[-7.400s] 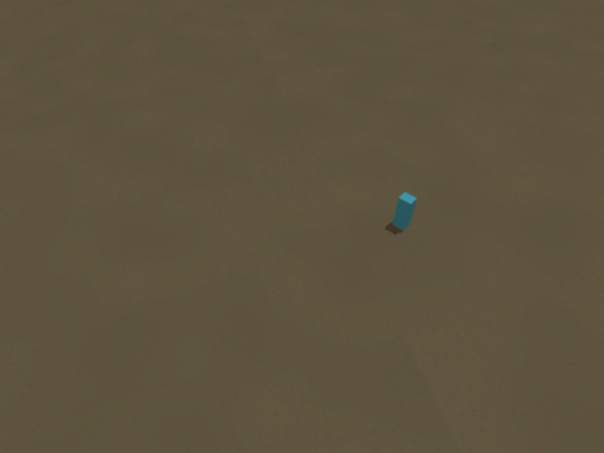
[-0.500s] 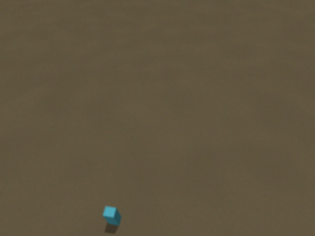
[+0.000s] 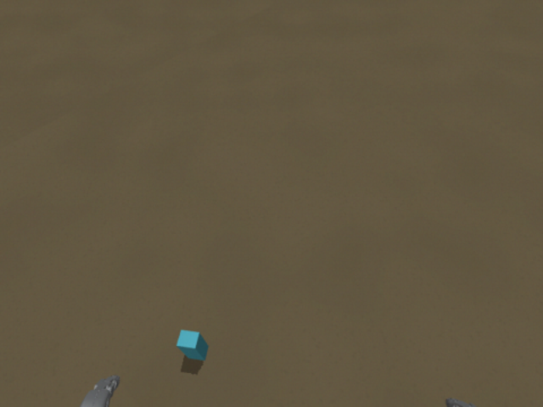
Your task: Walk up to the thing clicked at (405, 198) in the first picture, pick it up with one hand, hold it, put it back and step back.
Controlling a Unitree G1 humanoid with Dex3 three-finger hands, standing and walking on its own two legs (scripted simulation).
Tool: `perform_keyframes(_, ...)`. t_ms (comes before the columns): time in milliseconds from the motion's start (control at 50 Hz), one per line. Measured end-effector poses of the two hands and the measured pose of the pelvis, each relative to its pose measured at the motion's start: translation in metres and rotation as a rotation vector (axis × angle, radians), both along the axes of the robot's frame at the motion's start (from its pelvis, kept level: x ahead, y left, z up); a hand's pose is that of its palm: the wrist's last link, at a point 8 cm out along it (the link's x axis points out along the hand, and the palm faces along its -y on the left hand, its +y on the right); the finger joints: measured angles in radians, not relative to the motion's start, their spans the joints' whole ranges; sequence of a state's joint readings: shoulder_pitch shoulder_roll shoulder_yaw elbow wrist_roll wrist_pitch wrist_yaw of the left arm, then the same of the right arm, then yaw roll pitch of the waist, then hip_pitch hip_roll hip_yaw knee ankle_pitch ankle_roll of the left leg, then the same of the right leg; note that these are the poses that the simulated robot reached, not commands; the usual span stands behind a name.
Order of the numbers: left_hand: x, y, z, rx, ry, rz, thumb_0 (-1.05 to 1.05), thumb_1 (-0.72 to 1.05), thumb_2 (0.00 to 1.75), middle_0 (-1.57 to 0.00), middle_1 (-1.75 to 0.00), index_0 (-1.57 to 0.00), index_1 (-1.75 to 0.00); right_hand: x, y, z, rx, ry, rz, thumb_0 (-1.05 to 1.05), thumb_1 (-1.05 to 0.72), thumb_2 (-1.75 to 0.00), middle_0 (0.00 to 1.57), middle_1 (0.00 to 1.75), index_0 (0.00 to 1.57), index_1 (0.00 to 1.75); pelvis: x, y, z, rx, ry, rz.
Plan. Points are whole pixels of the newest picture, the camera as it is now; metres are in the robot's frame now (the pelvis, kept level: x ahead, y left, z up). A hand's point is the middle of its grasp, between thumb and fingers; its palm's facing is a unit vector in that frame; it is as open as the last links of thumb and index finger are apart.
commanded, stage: go down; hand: left
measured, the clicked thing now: (193, 345) +0.39 +0.29 -0.69
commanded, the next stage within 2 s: none
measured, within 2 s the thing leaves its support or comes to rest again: neither
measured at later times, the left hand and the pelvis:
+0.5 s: hand out of the picture +0.16 +0.28 -0.18, palm faces +0.05 -0.94 -0.34, open 17.3 cm; pelvis +0.01 +0.02 -0.05, yaw -1 degrees
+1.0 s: hand out of the picture +0.16 +0.32 -0.22, palm faces +0.14 -0.94 -0.31, open 17.5 cm; pelvis -0.01 +0.02 -0.11, yaw -1 degrees
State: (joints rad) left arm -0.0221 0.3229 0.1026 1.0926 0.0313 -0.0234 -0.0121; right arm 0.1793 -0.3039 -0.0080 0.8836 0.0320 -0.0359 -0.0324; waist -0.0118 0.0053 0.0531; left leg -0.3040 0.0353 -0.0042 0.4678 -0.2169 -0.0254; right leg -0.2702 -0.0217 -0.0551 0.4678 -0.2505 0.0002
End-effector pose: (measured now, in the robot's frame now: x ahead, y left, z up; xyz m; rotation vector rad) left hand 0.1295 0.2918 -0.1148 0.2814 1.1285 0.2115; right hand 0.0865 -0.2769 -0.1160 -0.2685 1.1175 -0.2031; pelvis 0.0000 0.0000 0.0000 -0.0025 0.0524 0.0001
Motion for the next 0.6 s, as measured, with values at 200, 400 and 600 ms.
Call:
perform_keyframes(200, 0.031, 0.019, -0.008, 0.024, -0.035, -0.001, 0.0, 0.1, 0.25, -0.06, -0.08, -0.06, -0.08, -0.001, 0.026, -0.009, 0.043, -0.071, -0.041, 0.01, -0.94, -0.91, 0.2, 0.3, 0.2, 0.3, 0.002, 0.007, -0.018, -0.003, 0.084, -0.021)
perform_keyframes(400, 0.022, 0.031, -0.025, 0.019, -0.057, 0.003, 0.0, -0.4, 0.07, -0.08, -0.07, -0.07, -0.07, 0.025, 0.031, -0.019, 0.001, -0.178, -0.01, 0.01, -0.87, -0.89, 0.2, 0.3, 0.2, 0.3, 0.004, 0.018, -0.043, -0.017, 0.145, -0.021)
perform_keyframes(600, 0.018, 0.036, -0.033, 0.022, -0.069, 0.015, -0.01, -0.56, 0.02, -0.09, -0.06, -0.08, -0.07, 0.059, 0.044, -0.023, -0.024, -0.296, 0.035, 0.01, -0.85, -0.88, 0.2, 0.3, 0.2, 0.3, 0.006, 0.022, -0.062, -0.034, 0.19, -0.013)
